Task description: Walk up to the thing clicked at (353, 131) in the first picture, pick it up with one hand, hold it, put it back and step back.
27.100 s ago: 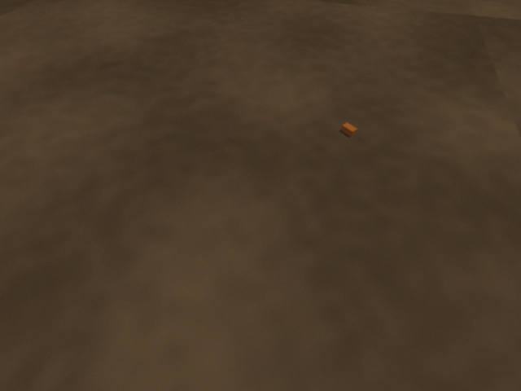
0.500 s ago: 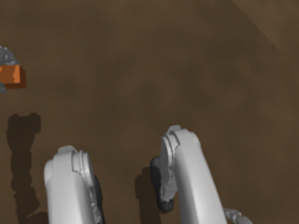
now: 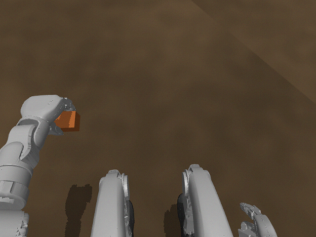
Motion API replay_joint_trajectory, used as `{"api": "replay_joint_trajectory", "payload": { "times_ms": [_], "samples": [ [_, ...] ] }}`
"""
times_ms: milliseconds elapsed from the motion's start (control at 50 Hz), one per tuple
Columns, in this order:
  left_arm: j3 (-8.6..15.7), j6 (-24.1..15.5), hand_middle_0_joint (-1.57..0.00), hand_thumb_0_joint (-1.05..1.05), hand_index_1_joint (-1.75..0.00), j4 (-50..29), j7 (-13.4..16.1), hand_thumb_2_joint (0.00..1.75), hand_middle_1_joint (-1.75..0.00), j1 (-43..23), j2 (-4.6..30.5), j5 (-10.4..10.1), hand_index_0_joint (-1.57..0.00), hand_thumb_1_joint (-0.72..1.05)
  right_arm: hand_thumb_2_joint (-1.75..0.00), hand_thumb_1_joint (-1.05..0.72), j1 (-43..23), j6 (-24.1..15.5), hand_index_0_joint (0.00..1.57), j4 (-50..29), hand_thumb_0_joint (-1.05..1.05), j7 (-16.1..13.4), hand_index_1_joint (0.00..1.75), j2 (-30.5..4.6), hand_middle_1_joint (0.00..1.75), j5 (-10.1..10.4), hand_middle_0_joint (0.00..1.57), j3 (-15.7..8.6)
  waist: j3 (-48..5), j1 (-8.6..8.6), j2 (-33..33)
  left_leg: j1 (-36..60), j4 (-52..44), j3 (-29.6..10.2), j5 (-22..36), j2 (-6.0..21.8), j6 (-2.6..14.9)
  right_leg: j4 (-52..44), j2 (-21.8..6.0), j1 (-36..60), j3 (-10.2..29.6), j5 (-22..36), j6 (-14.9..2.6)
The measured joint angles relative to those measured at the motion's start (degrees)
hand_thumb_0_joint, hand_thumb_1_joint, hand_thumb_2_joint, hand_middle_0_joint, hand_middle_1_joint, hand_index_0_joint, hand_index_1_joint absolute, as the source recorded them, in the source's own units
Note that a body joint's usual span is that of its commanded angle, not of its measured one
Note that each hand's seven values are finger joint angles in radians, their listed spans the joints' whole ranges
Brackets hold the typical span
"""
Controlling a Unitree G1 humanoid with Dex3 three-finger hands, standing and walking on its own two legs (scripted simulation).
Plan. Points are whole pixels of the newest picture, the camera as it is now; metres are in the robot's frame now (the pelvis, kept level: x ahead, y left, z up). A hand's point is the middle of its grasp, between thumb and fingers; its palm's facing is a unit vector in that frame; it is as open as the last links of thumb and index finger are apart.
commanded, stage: lift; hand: left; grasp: from above
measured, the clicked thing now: (61, 121) +0.44 +0.27 -0.11
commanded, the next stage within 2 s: hold in 0.80 s
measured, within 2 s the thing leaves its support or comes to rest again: neither
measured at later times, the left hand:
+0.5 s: hand (28, 118) +0.37 +0.24 +0.09, palm faces -0.44 -0.06 -0.90, open 7.5 cm
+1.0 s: hand (13, 87) +0.39 +0.23 +0.16, palm faces -0.46 -0.07 -0.89, open 7.6 cm
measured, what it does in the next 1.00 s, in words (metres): rises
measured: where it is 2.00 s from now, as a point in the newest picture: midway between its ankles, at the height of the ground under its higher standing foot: (157, 232)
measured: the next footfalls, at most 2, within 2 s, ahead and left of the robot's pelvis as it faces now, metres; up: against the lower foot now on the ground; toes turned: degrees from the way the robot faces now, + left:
none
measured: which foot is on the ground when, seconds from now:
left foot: down 0.00-1.00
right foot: down 0.00-1.00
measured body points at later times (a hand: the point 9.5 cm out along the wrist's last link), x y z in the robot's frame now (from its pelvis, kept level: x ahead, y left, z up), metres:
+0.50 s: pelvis +0.03 -0.01 +0.16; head +0.10 +0.00 +0.61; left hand +0.39 +0.24 +0.14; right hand +0.13 -0.28 +0.05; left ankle +0.09 +0.11 -0.48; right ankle +0.10 -0.15 -0.48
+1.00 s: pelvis +0.08 +0.00 +0.23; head +0.12 -0.01 +0.67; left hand +0.41 +0.23 +0.21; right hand +0.17 -0.26 +0.10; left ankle +0.09 +0.11 -0.48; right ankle +0.10 -0.15 -0.48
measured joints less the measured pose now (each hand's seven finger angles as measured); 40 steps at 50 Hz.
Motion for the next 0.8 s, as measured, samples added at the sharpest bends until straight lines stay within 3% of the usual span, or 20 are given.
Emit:
{"api": "replay_joint_trajectory", "payload": {
  "times_ms": [320,580,800],
  "samples": [
    [-4.75,2.16,-0.86,-0.01,-0.19,2.93,4.05,0.08,-0.24,9.64,-6.52,0.39,-0.91,0.45,-0.89,-0.91,5.19,-5.17,0.21,4.47,0.01,-3.14,0.30,0.56,0.30,1.54,0.21,-0.53,0.20,0.97,-0.55,30.56,-25.59,1.87,5.38,0.69,-0.89,-24.93,0.74,29.47,0.20,5.63,-0.72],
    [-7.53,3.92,-0.86,-0.01,-0.22,9.12,8.65,0.10,-0.27,9.85,-11.44,2.45,-0.90,0.43,-0.89,-0.91,6.91,-6.38,0.21,6.23,0.01,-3.14,0.30,0.23,0.30,1.61,0.20,-2.04,1.41,1.35,-1.15,47.57,-41.18,3.46,9.28,0.67,-1.10,-40.00,0.97,45.78,0.95,9.56,-0.80],
    [-8.65,5.85,-0.85,-0.01,-0.25,8.46,7.97,0.12,-0.29,10.95,-12.86,1.44,-0.90,0.42,-0.89,-0.91,7.36,-5.50,0.21,6.52,0.01,-3.03,0.30,0.95,0.30,1.83,0.20,-2.41,3.12,2.26,-1.13,57.86,-51.25,4.92,11.75,0.41,-1.01,-49.64,0.92,55.44,1.92,12.15,-0.59]
  ]
}}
